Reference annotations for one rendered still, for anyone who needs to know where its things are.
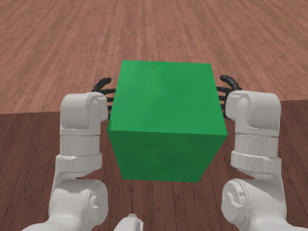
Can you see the left robot thigh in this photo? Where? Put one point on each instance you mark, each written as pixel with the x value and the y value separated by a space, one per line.
pixel 130 224

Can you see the carton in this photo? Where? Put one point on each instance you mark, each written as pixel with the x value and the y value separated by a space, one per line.
pixel 166 122

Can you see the left robot shin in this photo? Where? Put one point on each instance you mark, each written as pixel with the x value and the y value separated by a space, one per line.
pixel 132 216

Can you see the robot left hand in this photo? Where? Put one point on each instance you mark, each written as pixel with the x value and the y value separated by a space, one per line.
pixel 98 88

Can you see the robot right forearm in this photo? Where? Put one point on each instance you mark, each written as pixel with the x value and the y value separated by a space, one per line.
pixel 257 126

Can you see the robot right hand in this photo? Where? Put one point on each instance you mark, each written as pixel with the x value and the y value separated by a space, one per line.
pixel 233 84

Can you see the robot left forearm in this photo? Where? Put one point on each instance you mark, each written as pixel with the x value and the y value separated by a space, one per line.
pixel 81 115

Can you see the left robot upper arm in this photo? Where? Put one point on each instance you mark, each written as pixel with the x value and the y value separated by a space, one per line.
pixel 76 205

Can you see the right robot upper arm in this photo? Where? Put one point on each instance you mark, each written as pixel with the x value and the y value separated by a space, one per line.
pixel 255 205

